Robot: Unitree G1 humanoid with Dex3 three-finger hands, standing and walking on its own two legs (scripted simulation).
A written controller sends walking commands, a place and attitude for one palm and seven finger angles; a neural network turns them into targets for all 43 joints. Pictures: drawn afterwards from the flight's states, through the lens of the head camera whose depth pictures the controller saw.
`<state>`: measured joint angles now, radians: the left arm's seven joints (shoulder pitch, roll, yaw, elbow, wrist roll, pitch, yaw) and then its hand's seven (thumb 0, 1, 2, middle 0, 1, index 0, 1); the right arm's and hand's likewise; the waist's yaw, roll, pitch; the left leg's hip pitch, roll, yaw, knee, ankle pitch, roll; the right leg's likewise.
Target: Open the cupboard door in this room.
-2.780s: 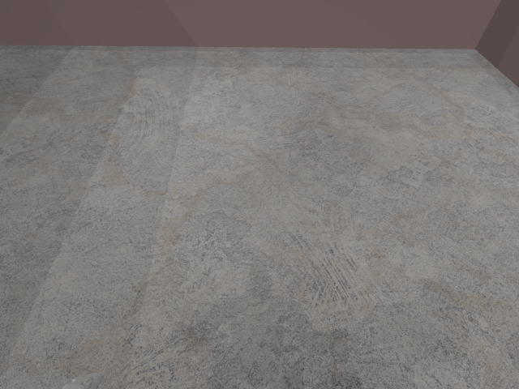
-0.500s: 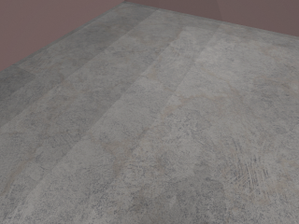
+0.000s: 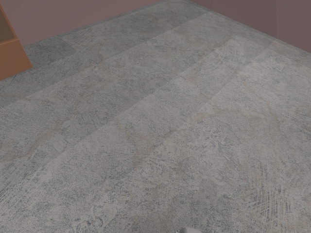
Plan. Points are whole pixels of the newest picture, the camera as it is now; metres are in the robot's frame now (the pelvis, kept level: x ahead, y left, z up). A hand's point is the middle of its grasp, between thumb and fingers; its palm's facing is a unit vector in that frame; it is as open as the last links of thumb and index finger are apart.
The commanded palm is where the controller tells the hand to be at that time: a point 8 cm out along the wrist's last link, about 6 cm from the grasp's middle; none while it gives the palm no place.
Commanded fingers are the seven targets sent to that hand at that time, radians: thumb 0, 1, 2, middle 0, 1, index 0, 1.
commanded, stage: turn or walk to find it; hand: left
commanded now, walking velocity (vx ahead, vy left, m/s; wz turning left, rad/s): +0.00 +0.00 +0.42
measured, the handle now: out of the picture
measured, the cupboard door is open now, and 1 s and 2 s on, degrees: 0 0 0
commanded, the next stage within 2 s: stand and wait in 0.44 s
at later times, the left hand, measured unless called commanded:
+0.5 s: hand out of the picture +0.01 +0.17 -0.15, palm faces +0.23 -0.94 -0.25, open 7.4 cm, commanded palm none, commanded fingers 0.00 0.90 0.90 -0.20 -0.30 -0.20 -0.30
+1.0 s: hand out of the picture -0.11 +0.19 -0.17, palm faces +0.27 -0.94 -0.21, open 7.4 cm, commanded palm none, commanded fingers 0.00 0.90 0.90 -0.20 -0.30 -0.20 -0.30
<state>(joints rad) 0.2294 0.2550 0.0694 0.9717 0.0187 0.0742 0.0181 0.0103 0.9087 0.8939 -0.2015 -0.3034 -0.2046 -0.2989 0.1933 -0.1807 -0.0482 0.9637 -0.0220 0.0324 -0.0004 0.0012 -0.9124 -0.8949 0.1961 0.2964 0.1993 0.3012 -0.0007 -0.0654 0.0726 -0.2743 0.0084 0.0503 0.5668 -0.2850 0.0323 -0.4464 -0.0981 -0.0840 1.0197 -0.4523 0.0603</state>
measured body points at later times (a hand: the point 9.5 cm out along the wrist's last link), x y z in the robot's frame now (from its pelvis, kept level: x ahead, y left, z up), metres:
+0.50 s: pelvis -0.03 -0.03 +0.01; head -0.01 -0.04 +0.45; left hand -0.01 +0.22 -0.13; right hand +0.08 -0.28 -0.15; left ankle -0.05 +0.11 -0.66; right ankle -0.01 -0.13 -0.73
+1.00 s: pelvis -0.06 +0.01 +0.00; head -0.06 +0.02 +0.45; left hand -0.13 +0.24 -0.16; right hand +0.06 -0.19 -0.15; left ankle -0.06 +0.11 -0.73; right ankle -0.04 -0.12 -0.74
